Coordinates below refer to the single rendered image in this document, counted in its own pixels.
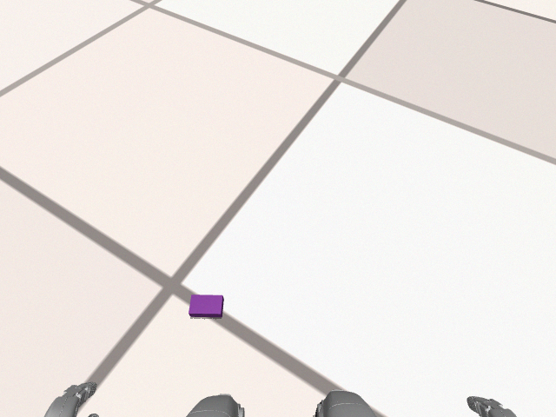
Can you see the left robot hand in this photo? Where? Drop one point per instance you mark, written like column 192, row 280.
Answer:
column 73, row 397

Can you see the small box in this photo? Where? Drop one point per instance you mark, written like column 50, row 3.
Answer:
column 206, row 306

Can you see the right robot hand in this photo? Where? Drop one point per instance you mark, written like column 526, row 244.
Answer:
column 488, row 408

